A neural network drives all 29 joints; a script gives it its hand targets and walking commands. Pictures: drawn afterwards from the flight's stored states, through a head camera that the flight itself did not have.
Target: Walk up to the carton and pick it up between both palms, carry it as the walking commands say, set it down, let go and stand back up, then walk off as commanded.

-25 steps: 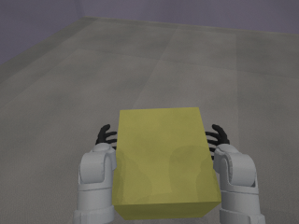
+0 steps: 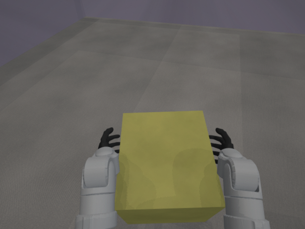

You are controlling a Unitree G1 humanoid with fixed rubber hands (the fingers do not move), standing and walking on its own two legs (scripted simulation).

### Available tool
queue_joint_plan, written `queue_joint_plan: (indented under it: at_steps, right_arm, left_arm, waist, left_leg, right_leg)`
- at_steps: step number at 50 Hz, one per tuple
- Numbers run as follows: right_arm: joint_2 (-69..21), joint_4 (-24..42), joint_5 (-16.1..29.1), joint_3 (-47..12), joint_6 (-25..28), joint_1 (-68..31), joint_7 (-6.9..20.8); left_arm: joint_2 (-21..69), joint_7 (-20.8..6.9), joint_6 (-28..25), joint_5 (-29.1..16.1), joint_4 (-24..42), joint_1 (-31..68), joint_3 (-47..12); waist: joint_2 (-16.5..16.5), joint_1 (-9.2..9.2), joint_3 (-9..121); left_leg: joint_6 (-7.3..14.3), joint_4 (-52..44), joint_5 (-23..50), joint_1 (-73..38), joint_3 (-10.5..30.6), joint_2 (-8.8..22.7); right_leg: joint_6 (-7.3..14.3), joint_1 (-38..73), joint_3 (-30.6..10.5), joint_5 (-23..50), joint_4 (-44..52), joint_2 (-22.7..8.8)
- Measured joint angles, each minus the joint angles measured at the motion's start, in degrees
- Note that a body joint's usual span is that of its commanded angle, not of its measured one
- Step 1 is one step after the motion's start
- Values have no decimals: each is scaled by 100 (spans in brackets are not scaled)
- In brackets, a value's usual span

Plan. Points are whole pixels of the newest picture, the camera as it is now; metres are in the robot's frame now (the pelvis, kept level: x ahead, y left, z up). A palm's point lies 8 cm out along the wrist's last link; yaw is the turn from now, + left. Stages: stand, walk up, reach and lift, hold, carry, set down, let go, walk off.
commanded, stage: carry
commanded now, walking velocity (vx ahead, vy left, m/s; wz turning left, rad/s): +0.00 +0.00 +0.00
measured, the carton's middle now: (164, 168) +0.30 +0.00 -0.01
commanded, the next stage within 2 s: hold in 1.28 s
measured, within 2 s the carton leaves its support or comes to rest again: neither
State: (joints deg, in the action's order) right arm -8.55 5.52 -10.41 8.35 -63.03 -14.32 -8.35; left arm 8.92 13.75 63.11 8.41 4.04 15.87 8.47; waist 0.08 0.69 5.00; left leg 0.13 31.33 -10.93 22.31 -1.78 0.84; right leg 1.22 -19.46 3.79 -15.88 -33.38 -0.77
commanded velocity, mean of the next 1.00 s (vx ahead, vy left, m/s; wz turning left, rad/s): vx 0.00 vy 0.00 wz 0.00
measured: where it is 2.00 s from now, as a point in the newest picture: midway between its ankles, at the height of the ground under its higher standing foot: outside the picture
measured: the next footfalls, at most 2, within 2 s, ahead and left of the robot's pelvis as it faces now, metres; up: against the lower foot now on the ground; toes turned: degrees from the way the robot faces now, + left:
none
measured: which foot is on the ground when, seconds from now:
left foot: down 0.00-1.00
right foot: down 0.00-1.00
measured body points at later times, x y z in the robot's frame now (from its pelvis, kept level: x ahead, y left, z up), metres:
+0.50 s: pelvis +0.00 -0.01 +0.00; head -0.01 -0.01 +0.45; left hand +0.29 +0.15 +0.07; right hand +0.29 -0.16 +0.07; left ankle +0.06 +0.12 -0.73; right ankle +0.02 -0.10 -0.73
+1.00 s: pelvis +0.00 -0.01 +0.00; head -0.01 -0.02 +0.45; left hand +0.29 +0.15 +0.07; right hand +0.29 -0.17 +0.07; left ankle +0.06 +0.12 -0.73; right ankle +0.02 -0.10 -0.73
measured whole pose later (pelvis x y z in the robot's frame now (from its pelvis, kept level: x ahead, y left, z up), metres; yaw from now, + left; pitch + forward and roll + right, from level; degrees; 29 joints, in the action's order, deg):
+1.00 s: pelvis +0.00 -0.01 +0.00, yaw +0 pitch +2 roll +0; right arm -8.0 8.4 -10.3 7.5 -63.1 -11.7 -7.2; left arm 8.2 8.4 63.0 9.2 7.3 12.9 7.9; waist -0.2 0.4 4.9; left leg -0.9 30.4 -10.8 21.2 -2.0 1.9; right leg 2.1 -18.5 4.8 -16.0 -32.7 -0.4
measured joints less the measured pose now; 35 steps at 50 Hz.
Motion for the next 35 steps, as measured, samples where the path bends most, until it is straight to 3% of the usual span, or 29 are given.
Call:
queue_joint_plan:
  at_steps: [12,35]
  right_arm:
    - [16,59,-22,-20,40,74,129]
    - [44,220,-4,-71,14,215,128]
  left_arm:
    - [-16,-131,-47,35,54,-65,11]
    - [-55,-425,-27,68,244,-237,-42]
  waist:
    - [-7,-5,-5]
    - [-24,-24,-6]
  left_leg:
    - [-26,-33,10,-29,-7,29]
    - [-75,-70,10,-86,-15,79]
  right_leg:
    - [23,24,19,6,25,13]
    - [64,75,66,-7,49,31]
